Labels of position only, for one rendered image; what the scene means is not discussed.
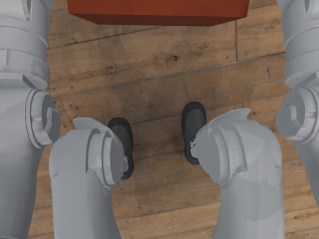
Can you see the right robot upper arm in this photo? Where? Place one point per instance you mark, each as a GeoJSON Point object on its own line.
{"type": "Point", "coordinates": [298, 120]}

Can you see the carton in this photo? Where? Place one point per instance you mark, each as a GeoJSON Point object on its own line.
{"type": "Point", "coordinates": [198, 13]}

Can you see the robot left forearm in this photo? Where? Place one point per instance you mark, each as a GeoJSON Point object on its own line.
{"type": "Point", "coordinates": [24, 29]}

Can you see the robot foot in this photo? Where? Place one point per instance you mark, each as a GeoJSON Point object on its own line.
{"type": "Point", "coordinates": [122, 129]}
{"type": "Point", "coordinates": [193, 118]}

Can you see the left robot foot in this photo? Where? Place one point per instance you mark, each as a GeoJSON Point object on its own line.
{"type": "Point", "coordinates": [122, 129]}

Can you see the right robot foot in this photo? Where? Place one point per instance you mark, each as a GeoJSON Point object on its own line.
{"type": "Point", "coordinates": [193, 118]}

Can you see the left robot upper arm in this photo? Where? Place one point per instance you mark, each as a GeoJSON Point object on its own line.
{"type": "Point", "coordinates": [29, 121]}

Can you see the robot right forearm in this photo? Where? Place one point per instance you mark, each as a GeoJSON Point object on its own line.
{"type": "Point", "coordinates": [300, 28]}

